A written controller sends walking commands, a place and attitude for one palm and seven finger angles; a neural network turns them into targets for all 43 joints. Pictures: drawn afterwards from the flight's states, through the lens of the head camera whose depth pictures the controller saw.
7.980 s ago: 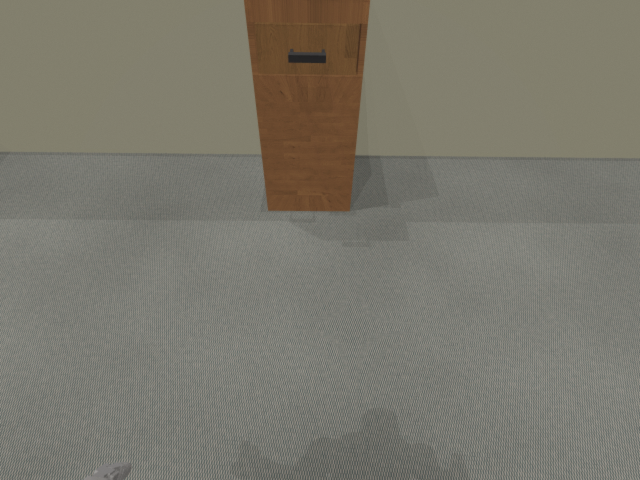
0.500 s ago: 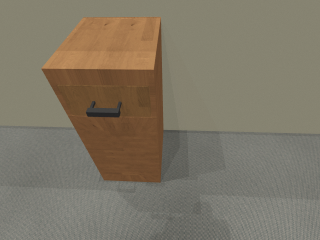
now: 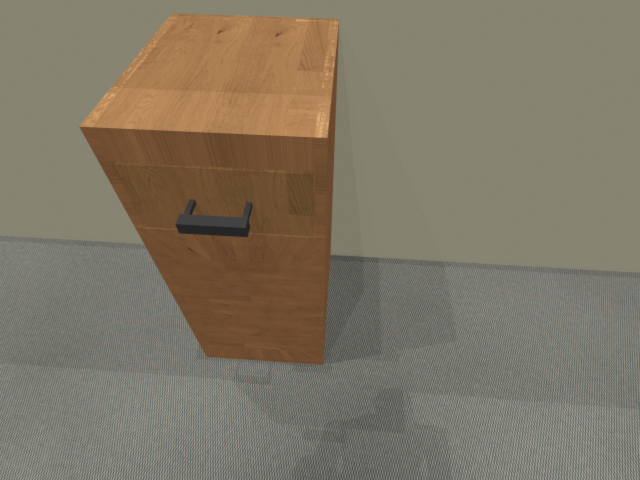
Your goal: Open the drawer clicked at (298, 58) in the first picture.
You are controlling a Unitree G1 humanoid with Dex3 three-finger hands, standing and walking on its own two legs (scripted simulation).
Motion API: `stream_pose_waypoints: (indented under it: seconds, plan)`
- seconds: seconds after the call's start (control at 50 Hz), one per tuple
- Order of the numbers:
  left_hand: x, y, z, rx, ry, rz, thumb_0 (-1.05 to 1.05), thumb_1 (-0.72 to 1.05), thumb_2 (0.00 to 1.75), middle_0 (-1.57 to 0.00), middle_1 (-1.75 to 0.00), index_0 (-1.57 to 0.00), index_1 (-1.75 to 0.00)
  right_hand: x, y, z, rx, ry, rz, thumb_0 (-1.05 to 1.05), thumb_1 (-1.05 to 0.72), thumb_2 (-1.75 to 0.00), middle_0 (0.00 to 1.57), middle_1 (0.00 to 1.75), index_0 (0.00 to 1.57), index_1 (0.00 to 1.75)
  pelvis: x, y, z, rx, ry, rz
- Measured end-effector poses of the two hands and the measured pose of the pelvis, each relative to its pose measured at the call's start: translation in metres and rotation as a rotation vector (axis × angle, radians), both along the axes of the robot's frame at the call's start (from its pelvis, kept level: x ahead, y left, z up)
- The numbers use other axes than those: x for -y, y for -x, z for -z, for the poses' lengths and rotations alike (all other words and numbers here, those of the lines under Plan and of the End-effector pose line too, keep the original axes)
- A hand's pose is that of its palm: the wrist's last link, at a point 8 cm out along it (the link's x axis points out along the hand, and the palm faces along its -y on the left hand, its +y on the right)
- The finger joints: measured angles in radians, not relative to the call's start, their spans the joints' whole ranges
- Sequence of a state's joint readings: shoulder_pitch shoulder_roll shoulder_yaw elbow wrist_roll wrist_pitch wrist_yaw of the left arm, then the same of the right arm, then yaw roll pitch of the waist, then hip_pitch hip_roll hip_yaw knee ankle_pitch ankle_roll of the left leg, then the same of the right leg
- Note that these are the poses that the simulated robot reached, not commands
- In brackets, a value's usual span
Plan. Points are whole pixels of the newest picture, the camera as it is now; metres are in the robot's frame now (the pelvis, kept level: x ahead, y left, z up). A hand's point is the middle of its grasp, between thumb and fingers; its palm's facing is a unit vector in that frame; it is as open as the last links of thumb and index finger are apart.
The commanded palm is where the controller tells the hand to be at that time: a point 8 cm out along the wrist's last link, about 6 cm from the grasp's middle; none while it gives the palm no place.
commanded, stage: come to a stop and stand still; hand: left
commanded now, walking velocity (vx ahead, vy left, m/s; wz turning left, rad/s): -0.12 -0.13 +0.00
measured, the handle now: (216, 216) +0.53 +0.23 -0.03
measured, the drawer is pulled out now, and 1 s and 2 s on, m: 0.00 0.00 0.00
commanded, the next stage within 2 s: look again from close up in 1.00 s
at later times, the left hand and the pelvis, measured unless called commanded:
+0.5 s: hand out of the picture +0.06 +0.16 -0.16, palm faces +0.08 -0.97 -0.24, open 7.3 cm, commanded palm none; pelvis +0.01 -0.03 +0.01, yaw +2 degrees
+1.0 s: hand out of the picture -0.07 +0.12 -0.16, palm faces +0.09 -0.98 -0.15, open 7.4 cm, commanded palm none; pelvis -0.02 -0.03 +0.02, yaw +2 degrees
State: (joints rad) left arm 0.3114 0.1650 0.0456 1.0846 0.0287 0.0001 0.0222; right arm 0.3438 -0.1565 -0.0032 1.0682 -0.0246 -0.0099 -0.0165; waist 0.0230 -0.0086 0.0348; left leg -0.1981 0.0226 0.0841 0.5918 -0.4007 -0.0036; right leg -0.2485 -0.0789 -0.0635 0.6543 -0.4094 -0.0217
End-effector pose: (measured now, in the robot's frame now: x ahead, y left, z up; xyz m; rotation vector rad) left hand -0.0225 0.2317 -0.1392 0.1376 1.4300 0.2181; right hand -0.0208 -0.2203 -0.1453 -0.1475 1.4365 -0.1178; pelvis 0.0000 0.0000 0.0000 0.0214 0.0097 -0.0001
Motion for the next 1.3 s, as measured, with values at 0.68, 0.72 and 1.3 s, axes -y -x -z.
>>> stream_pose_waypoints:
  seconds: [0.68,0.72,1.3]
  plan:
    - [0.036,-0.026,-0.017,0.117,-0.009,0.012,0.0,0.94,0.9,-0.2,-0.3,-0.2,-0.3,0.027,-0.016,-0.009,0.05,-0.01,-0.011,0.01,-0.92,-0.9,0.19,0.29,0.2,0.3,0.035,0.008,-0.016,0.036,0.01,-0.033]
    - [0.039,-0.012,-0.017,0.091,0.0,0.009,0.0,0.94,0.9,-0.2,-0.3,-0.2,-0.3,0.026,-0.01,-0.009,0.041,-0.016,-0.014,0.01,-0.92,-0.9,0.19,0.29,0.2,0.3,0.035,0.011,-0.017,0.036,0.012,-0.033]
    - [0.028,0.034,-0.002,0.04,0.049,0.015,0.01,0.91,0.9,-0.2,-0.3,-0.2,-0.3,-0.016,0.029,-0.007,0.068,-0.031,0.025,0.0,-0.91,-0.9,0.19,0.29,0.2,0.3,0.001,0.035,-0.01,0.04,0.031,-0.034]
